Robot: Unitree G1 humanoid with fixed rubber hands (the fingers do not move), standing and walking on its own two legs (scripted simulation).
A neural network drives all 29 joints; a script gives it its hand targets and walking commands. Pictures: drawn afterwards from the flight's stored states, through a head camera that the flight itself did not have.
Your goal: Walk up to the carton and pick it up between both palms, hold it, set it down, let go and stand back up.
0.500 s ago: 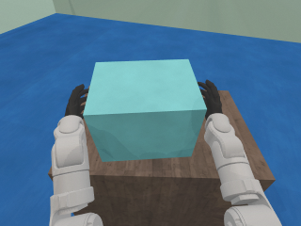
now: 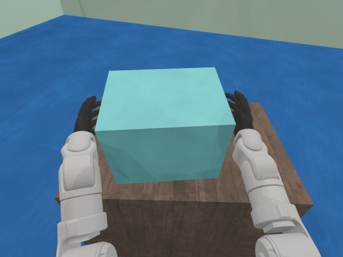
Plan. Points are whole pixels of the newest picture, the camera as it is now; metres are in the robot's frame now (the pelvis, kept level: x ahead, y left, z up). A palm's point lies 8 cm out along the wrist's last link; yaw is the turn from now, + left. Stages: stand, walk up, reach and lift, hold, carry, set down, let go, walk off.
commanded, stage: hold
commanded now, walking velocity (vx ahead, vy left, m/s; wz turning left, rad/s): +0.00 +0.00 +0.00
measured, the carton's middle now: (165, 126) +0.40 +0.01 +0.14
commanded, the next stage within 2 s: none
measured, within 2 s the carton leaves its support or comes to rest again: neither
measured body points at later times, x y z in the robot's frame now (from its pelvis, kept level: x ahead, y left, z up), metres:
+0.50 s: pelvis +0.00 +0.00 +0.00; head -0.03 +0.02 +0.45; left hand +0.37 +0.18 +0.17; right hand +0.37 -0.17 +0.17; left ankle +0.03 +0.11 -0.75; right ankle +0.02 -0.10 -0.75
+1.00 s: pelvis +0.00 +0.00 +0.00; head -0.03 +0.02 +0.45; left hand +0.37 +0.18 +0.17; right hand +0.37 -0.17 +0.17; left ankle +0.03 +0.11 -0.75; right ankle +0.02 -0.10 -0.75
